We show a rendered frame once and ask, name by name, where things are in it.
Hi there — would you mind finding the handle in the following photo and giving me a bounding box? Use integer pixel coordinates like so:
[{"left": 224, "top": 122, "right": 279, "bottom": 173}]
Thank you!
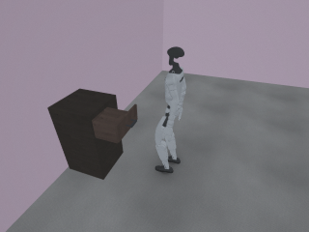
[{"left": 126, "top": 119, "right": 137, "bottom": 128}]

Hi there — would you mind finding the left robot upper arm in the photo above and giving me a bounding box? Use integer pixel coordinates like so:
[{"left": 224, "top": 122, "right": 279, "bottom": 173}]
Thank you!
[{"left": 165, "top": 73, "right": 180, "bottom": 105}]

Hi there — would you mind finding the left robot hand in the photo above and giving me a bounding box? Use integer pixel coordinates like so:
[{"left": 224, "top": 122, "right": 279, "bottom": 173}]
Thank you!
[{"left": 162, "top": 126, "right": 173, "bottom": 142}]

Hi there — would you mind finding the robot head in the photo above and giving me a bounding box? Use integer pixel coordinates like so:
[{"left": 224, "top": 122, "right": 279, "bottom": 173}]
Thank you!
[{"left": 167, "top": 46, "right": 184, "bottom": 74}]

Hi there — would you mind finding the cabinet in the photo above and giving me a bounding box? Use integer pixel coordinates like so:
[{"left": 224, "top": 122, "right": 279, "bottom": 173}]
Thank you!
[{"left": 47, "top": 88, "right": 124, "bottom": 180}]

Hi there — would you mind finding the right robot hand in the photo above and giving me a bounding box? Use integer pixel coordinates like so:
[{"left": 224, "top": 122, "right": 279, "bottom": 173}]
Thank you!
[{"left": 178, "top": 107, "right": 183, "bottom": 120}]

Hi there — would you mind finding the humanoid robot torso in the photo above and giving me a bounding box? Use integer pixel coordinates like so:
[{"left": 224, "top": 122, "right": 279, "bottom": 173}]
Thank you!
[{"left": 164, "top": 71, "right": 184, "bottom": 118}]

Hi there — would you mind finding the right robot forearm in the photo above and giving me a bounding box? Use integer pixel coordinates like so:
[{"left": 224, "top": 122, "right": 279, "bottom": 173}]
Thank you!
[{"left": 178, "top": 90, "right": 186, "bottom": 107}]

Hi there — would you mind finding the left robot forearm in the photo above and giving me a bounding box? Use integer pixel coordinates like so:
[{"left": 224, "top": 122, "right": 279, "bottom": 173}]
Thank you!
[{"left": 166, "top": 100, "right": 178, "bottom": 128}]

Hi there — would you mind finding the right robot upper arm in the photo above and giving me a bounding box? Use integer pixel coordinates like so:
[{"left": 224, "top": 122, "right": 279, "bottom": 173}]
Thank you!
[{"left": 180, "top": 67, "right": 186, "bottom": 92}]

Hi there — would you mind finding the drawer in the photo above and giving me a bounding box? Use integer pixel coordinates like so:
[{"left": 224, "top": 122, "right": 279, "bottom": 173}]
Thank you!
[{"left": 92, "top": 104, "right": 138, "bottom": 143}]

